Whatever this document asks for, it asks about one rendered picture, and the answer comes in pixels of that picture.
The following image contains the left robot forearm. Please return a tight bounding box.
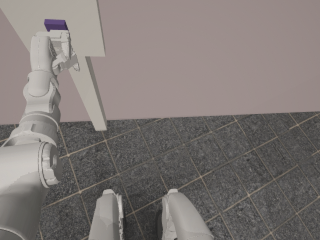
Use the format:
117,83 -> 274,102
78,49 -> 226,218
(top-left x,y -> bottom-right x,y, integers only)
0,70 -> 61,148

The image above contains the robot right thigh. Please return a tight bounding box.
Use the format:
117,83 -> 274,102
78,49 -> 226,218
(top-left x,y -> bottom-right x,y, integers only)
162,192 -> 214,240

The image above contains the panel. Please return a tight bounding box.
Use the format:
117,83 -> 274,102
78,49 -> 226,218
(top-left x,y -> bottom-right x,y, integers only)
0,0 -> 107,131

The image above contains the robot left hand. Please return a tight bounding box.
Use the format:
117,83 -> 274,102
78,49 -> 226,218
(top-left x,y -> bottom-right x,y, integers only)
30,30 -> 80,78

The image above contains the robot right shin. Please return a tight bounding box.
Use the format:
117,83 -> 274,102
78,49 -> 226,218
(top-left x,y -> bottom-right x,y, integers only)
161,188 -> 178,240

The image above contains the left robot upper arm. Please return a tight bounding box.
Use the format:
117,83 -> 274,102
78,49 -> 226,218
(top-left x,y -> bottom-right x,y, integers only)
0,141 -> 63,240

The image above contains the button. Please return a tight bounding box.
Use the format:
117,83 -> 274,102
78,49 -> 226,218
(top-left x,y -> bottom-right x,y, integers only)
44,19 -> 70,35

